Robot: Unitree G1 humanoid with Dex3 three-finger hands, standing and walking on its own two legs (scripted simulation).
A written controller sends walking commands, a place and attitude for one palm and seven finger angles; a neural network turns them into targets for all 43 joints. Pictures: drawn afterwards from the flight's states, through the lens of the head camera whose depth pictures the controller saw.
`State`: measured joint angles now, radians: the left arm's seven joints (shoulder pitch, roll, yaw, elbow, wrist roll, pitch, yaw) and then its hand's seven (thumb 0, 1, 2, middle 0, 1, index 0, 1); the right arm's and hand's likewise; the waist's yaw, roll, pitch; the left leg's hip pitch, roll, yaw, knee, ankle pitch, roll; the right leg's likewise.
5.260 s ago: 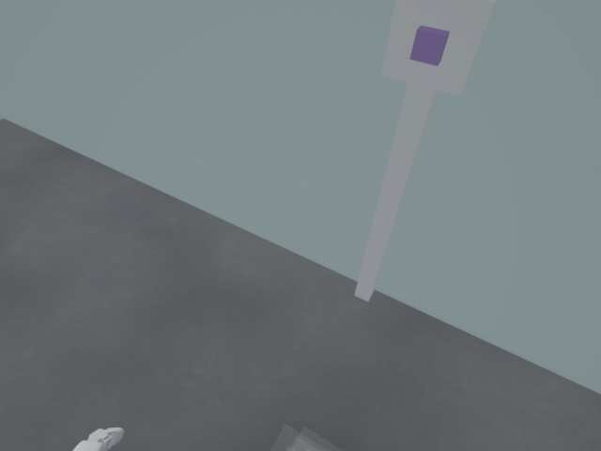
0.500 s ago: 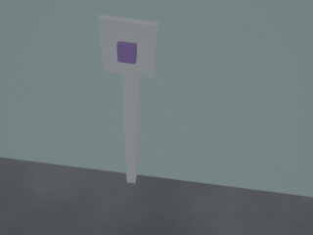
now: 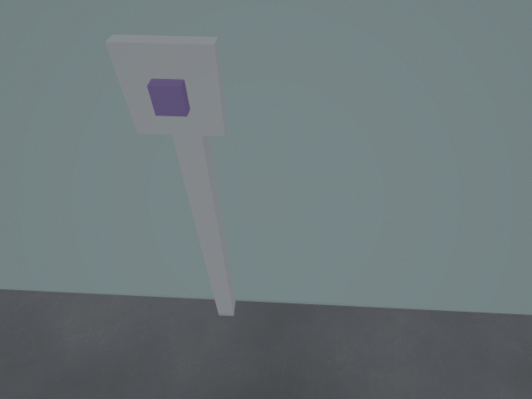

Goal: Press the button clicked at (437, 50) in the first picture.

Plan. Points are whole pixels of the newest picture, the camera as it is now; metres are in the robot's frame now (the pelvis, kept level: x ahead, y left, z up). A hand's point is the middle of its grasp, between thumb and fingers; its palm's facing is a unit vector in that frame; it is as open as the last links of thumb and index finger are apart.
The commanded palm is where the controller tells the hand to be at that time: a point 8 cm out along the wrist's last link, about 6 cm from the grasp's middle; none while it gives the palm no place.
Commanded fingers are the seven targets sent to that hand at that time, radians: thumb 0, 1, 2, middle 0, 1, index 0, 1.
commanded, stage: come to a stop and stand still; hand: left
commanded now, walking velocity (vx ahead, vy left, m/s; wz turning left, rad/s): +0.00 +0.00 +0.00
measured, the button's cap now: (170, 96) +0.53 +0.18 +0.20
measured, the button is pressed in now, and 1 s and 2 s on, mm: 0 0 0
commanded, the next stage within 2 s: look again from close up in 0.18 s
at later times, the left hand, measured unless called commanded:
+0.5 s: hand out of the picture -0.04 +0.19 -0.18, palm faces +0.02 -0.98 -0.19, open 7.4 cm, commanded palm none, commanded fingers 0.00 0.90 0.90 -0.20 -0.30 -0.20 -0.30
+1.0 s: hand out of the picture +0.01 +0.19 -0.18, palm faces +0.00 -0.98 -0.20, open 7.3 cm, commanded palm none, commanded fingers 0.00 0.90 0.90 -0.20 -0.30 -0.20 -0.30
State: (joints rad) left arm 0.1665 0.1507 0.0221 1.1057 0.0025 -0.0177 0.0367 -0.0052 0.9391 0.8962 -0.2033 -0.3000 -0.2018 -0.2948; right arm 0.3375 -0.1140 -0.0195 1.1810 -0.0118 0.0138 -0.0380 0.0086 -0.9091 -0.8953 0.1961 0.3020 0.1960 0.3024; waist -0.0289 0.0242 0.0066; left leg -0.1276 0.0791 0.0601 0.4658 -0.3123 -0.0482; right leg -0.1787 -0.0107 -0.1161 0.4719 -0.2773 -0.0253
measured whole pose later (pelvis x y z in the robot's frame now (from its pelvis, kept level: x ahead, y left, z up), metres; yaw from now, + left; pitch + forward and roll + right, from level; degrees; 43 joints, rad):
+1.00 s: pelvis +0.00 +0.02 +0.00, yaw -1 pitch -1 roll +1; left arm 0.27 0.15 0.00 1.12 0.02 -0.01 0.03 0.00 0.92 0.90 -0.20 -0.30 -0.20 -0.29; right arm 0.31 -0.13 0.01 1.12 -0.02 -0.02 -0.03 0.01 -0.91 -0.90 0.20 0.30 0.20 0.30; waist 0.00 0.01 0.03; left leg -0.14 0.02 0.09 0.48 -0.32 0.00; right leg -0.21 -0.06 -0.08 0.53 -0.30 0.01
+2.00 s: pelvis -0.01 +0.03 +0.00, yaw -1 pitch -1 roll +1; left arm 0.28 0.17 -0.01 1.09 0.01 -0.01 0.02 0.00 0.91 0.90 -0.20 -0.30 -0.20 -0.29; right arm 0.32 -0.15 0.01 1.10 -0.01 -0.01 -0.02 0.01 -0.91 -0.90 0.20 0.30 0.20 0.30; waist 0.00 0.01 0.03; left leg -0.18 0.01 0.07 0.46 -0.27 0.01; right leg -0.22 -0.06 -0.07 0.49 -0.26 0.01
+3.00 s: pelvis +0.05 +0.05 +0.00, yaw -1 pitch +1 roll -3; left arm 0.35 0.14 0.00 1.12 0.01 -0.01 0.05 0.00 0.91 0.90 -0.20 -0.30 -0.20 -0.29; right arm 0.29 -0.15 -0.01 1.06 -0.01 -0.03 -0.04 0.01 -0.92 -0.90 0.20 0.30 0.20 0.30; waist 0.00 -0.01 0.03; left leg -0.17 0.03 0.04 0.57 -0.39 0.03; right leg -0.26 -0.03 -0.08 0.70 -0.36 0.00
